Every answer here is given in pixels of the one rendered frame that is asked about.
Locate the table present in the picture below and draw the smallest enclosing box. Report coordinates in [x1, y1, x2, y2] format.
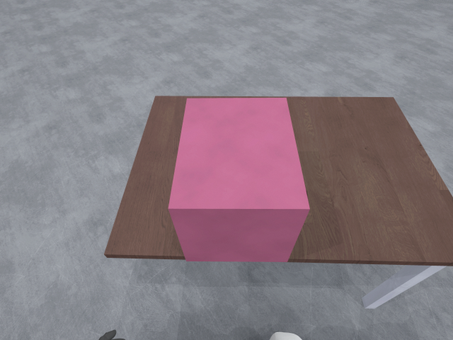
[104, 96, 453, 309]

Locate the carton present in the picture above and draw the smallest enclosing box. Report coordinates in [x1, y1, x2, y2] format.
[168, 98, 310, 262]

